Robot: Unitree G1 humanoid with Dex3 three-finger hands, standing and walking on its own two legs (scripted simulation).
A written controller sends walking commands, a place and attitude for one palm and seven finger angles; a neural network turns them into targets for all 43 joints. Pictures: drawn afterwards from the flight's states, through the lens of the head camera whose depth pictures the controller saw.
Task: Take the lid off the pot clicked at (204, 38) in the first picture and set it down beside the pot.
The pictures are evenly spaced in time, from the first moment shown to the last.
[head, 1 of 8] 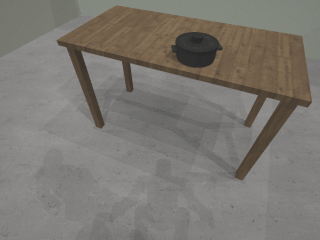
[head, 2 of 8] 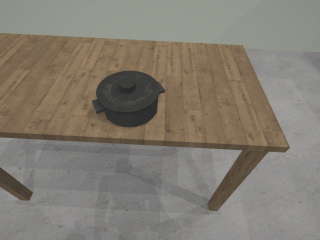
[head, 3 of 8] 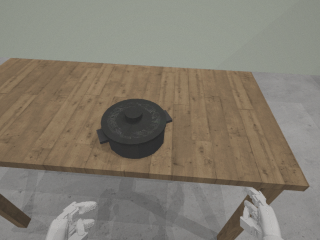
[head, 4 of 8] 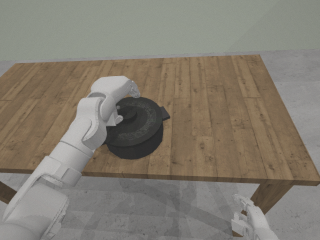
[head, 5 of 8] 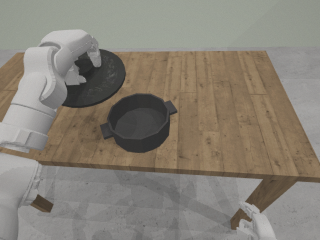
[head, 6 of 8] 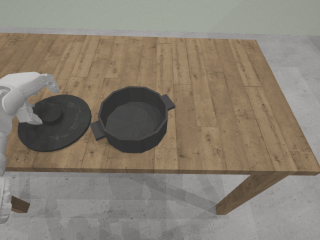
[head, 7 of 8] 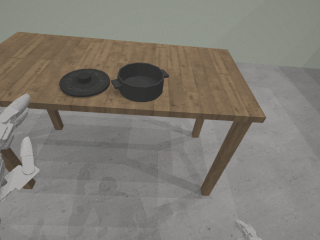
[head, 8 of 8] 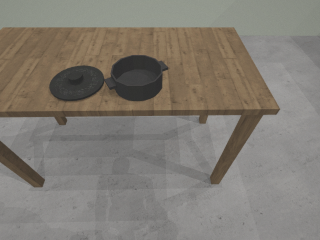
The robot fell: no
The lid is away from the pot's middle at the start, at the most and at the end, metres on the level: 0.00 0.24 0.23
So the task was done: yes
